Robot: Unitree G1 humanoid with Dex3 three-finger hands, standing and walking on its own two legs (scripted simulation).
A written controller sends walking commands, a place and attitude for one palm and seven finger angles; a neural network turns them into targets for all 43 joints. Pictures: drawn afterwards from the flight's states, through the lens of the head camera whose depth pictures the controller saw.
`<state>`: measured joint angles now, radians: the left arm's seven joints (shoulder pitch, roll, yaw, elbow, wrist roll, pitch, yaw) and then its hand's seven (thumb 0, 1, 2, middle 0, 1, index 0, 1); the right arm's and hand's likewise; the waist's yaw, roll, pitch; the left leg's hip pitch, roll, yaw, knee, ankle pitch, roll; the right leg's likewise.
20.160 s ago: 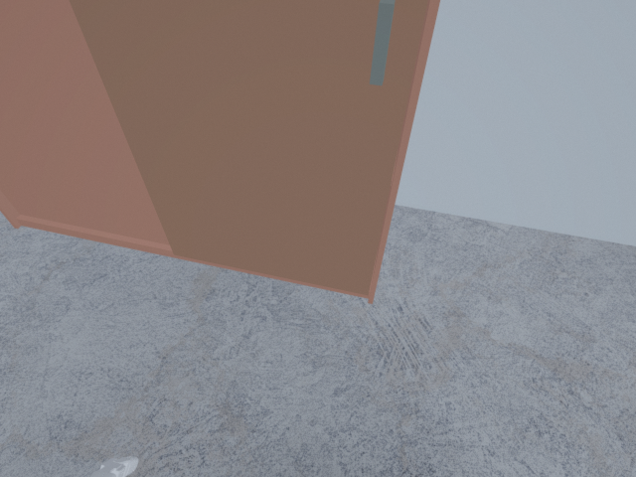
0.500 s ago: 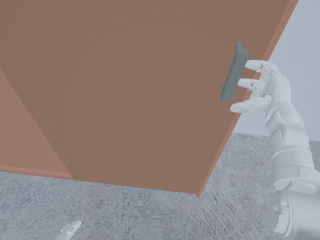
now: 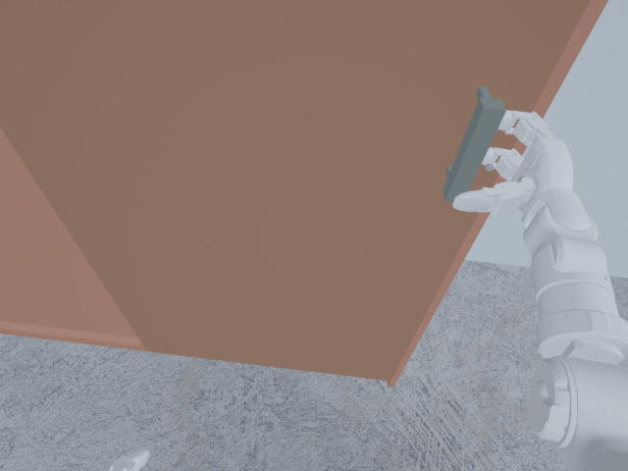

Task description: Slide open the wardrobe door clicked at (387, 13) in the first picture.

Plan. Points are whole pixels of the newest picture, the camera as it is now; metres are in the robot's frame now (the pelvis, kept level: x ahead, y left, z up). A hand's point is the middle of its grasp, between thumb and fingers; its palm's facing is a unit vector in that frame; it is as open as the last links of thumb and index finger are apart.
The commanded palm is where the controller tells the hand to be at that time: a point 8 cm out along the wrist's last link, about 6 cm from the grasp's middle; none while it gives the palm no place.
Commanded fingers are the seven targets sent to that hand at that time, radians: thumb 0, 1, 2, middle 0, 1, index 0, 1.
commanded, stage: feel for the door with the fingertips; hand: right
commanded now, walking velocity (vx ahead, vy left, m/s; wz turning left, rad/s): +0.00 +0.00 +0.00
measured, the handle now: (467, 145) +0.50 -0.15 +0.18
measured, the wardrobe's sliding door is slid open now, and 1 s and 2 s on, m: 0.00 0.00 0.00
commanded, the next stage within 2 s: slide the fingers in behind the handle in 0.10 s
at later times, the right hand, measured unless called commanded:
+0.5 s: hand (492, 163) +0.45 -0.16 +0.20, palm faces +0.03 +1.00 +0.02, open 13.9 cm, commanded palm +0.43 -0.21 +0.19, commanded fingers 0.00 0.50 -0.30 0.30 1.20 0.30 1.20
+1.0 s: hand (471, 167) +0.45 -0.14 +0.19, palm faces +0.02 +1.00 +0.02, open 14.0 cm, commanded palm +0.42 -0.19 +0.19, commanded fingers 0.00 0.50 -0.30 0.30 1.20 0.30 1.20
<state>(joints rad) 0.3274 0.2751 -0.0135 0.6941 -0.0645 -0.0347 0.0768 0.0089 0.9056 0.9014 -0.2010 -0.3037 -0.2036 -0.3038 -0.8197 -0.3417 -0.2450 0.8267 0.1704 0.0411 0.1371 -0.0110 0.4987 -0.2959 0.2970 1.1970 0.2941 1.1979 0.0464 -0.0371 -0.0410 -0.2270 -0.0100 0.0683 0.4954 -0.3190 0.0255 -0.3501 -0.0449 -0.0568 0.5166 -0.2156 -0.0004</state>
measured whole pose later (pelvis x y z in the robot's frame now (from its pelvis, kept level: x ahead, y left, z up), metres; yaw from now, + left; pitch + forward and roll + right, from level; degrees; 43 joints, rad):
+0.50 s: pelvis +0.00 +0.00 +0.00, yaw +1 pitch +3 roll +0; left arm 0.36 0.27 -0.01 0.70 -0.06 -0.04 0.06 0.01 0.91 0.90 -0.20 -0.30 -0.20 -0.30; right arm -0.82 -0.35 -0.29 0.88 0.16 -0.05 0.14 -0.01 0.50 -0.30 0.33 1.21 0.32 1.22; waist 0.06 -0.04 -0.06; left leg -0.25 -0.01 0.05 0.51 -0.32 0.02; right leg -0.37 -0.05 -0.07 0.53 -0.22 -0.01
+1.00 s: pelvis -0.01 -0.01 +0.00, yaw +0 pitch +3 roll +1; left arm 0.31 0.25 -0.03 0.68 -0.06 -0.05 0.06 0.01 0.91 0.90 -0.20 -0.30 -0.20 -0.30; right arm -0.85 -0.27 -0.22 0.86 0.15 0.04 0.06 -0.01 0.50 -0.30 0.30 1.20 0.30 1.20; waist 0.05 -0.03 -0.05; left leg -0.24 0.00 0.06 0.51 -0.31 0.01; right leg -0.36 -0.04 -0.07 0.53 -0.21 -0.01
